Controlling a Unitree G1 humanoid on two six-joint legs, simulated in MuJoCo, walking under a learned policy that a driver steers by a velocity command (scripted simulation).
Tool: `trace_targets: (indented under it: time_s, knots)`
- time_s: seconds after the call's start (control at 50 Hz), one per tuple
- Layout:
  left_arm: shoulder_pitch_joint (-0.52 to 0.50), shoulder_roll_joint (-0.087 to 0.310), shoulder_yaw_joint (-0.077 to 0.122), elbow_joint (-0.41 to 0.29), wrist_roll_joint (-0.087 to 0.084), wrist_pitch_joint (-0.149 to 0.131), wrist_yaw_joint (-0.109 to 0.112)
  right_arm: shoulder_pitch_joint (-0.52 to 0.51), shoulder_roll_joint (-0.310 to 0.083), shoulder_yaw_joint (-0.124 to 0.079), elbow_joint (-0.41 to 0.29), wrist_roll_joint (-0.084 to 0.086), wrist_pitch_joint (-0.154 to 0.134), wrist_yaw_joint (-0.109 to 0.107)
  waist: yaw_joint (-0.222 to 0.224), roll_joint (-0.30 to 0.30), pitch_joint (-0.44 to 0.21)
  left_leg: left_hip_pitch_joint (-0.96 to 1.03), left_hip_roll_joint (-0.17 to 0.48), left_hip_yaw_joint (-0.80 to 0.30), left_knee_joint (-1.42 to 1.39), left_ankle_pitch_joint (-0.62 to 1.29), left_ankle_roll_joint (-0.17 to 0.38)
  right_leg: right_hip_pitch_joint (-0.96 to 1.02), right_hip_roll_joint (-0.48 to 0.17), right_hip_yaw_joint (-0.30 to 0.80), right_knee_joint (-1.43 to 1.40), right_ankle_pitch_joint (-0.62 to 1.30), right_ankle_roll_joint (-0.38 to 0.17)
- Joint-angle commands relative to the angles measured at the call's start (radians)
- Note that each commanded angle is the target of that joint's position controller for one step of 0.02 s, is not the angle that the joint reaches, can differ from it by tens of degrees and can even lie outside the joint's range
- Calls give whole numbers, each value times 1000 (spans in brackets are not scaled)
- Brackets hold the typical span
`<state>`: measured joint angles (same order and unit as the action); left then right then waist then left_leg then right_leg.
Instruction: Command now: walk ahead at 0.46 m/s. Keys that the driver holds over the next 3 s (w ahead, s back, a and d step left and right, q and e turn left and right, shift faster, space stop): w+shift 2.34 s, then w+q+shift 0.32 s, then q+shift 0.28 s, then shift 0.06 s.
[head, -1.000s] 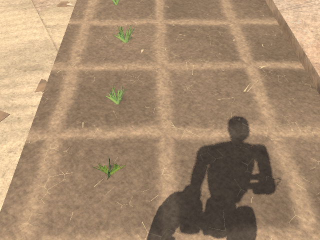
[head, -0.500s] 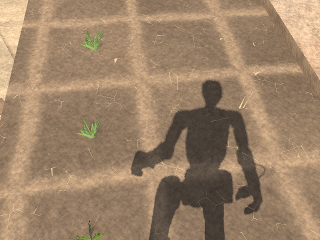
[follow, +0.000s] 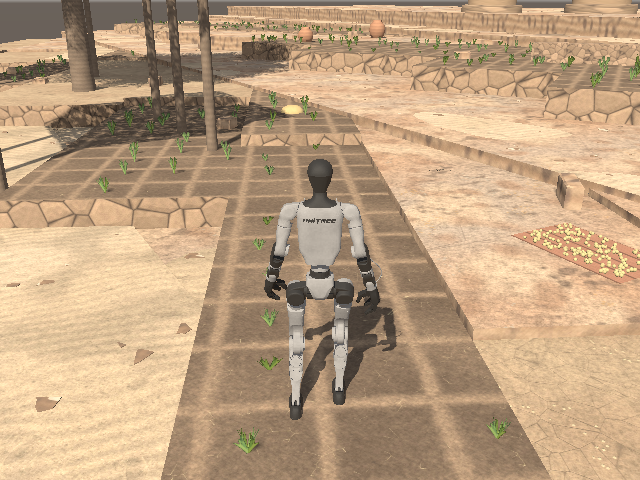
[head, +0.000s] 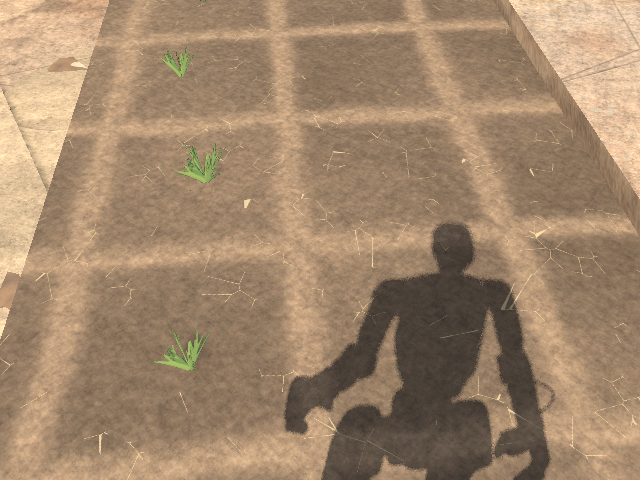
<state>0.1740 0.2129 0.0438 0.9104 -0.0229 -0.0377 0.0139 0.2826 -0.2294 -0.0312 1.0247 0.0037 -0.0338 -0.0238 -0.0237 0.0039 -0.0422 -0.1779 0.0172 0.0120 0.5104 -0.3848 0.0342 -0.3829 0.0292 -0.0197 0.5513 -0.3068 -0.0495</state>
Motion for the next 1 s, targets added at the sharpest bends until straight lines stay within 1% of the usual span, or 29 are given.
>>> trace_targets:
  time_s: [0.02,0.06,0.1,0.2,0.24,0.26,0.28,0.3,0.32,0.34,0.38,0.4,0.44,0.54,0.6,0.68,0.72,0.74,0.76,0.78,0.8,0.82,0.84,0.86,0.88,0.9,0.94,0.96,1.0]
  knots:
    - [-232,75,23,-129,-23,-67,-17,142,-197,-60,17,16,-52,-7,-72,209,163,183,342,-450,-395,-312,213,-366,-37,3,107,8,-16]
    - [-227,94,30,-126,-21,-88,-32,172,-144,-53,16,12,-74,-4,-70,133,150,327,383,-466,-377,-169,223,-531,-100,58,261,-29,-38]
    - [-233,77,24,-126,-21,-94,-45,181,-130,-51,9,18,-72,6,-64,94,140,366,336,-365,-376,-95,182,-545,-122,43,243,-15,-36]
    - [-222,63,7,-124,-14,-74,-73,146,-175,-60,-23,21,-56,22,-29,139,162,44,251,-149,-390,18,142,-116,-68,-83,87,90,-2]
    - [-83,113,30,-86,-14,-62,-63,129,-189,-60,-31,21,-60,24,55,140,119,-61,228,-80,-263,260,115,134,-15,-126,81,87,-22]
    - [73,163,57,-41,-19,-57,-52,112,-179,-52,-37,17,-64,24,138,126,37,-119,195,-25,-78,485,87,337,12,-138,83,78,-44]
    - [294,235,90,14,-17,-54,-39,63,-158,-43,-63,5,-70,24,255,30,-72,-300,141,37,277,584,36,616,-78,-1,64,-7,-89]
    - [426,347,103,39,6,-57,-34,100,-10,-7,-116,11,-92,20,232,-327,-211,-581,-5,12,727,15,-4,810,-361,591,-190,-488,-221]
    - [391,270,74,27,8,-73,-42,59,-59,-18,-124,43,-119,17,219,-258,-205,-704,-20,-154,914,-89,36,757,-424,884,-358,-636,-237]
    - [291,211,52,15,7,-82,-46,-25,-101,-29,-165,71,-135,22,179,-190,-53,-827,48,-136,968,-20,72,665,-426,769,-350,-532,-210]
    - [161,140,26,-1,22,-82,-57,-46,-84,-28,-175,38,-132,22,92,-71,29,-738,136,-105,877,126,84,431,-344,520,-346,-283,-180]
    - [111,105,14,-3,36,-80,-61,-19,-66,-30,-174,28,-115,25,40,-84,60,-673,166,-109,833,172,80,313,-304,434,-362,-233,-165]
    - [94,83,5,8,29,-78,-59,7,-31,-23,-173,31,-77,29,-12,-93,112,-640,187,-100,777,200,61,196,-269,317,-412,-163,-157]
    - [199,105,4,35,25,-87,-19,-207,-55,-24,-250,6,-67,31,23,-23,196,-691,153,-30,447,482,5,156,-217,128,-498,116,-151]
    - [282,117,2,51,10,-92,-2,-342,-38,-12,-297,18,-82,59,60,-14,213,-581,110,11,221,640,17,199,-213,51,-563,206,-136]
    - [351,148,10,66,2,-71,6,-453,-46,-9,-351,31,-92,96,71,-26,229,-546,50,38,10,584,37,442,-255,-8,-523,396,-118]
    - [355,192,23,65,21,-58,5,-420,-88,-24,-366,40,-90,100,27,-103,156,-455,-19,83,11,456,65,570,-286,-15,-387,861,-103]
    - [355,210,29,69,39,-46,5,-342,-129,-41,-359,48,-83,94,-27,-162,86,-372,-55,103,41,366,87,632,-295,-19,-254,1122,-93]
    - [337,224,33,71,53,-31,5,-165,-183,-64,-320,54,-73,83,-122,-214,-18,-166,-82,114,65,307,118,609,-297,-31,-36,1305,-83]
    - [277,211,25,47,53,-25,7,91,-232,-85,-250,49,-60,67,-250,-200,-144,216,-17,29,110,271,151,356,-262,-39,296,1184,-55]
    - [452,3,-28,15,41,-52,-23,231,-336,-109,-215,5,-70,67,-128,127,-385,739,295,-558,71,-219,350,-166,-82,37,792,490,-3]
    - [410,29,-31,37,-7,-102,-31,295,-257,-94,-179,3,-77,68,-156,216,-509,784,346,-910,-186,-502,331,-267,17,211,906,-119,-36]
    - [228,139,3,-29,-53,-119,-26,228,-179,-73,-160,3,-81,62,-158,235,-289,659,306,-783,-253,-382,250,-380,-45,188,949,-99,-73]
    - [123,137,-3,-71,-54,-128,-19,142,-147,-61,-169,-3,-87,64,-125,102,-159,473,280,-633,-257,-204,222,-386,-89,167,923,-53,-83]
    - [68,115,-5,-87,-32,-129,-17,70,-112,-49,-168,-16,-94,70,-76,0,-76,277,246,-518,-273,-75,215,-348,-124,150,863,-8,-84]
    - [101,102,1,-87,-20,-114,-18,9,-75,-36,-171,-32,-101,74,-2,1,-33,121,205,-428,-289,-41,203,-276,-168,159,810,40,-84]
    - [163,56,-4,-76,-13,-74,-22,-45,-50,-25,-165,-17,-99,77,69,48,32,-51,179,-339,-343,-54,210,-234,-205,145,754,36,-64]
    - [149,47,-8,-85,-10,-59,-18,-44,-63,-26,-157,-3,-99,73,83,62,79,-117,180,-305,-380,-60,209,-253,-223,135,712,33,-46]
    - [56,69,-9,-118,4,-49,-6,-15,-103,-32,-148,-3,-102,59,72,51,154,-163,175,-251,-431,9,216,-342,-237,115,615,155,-6]
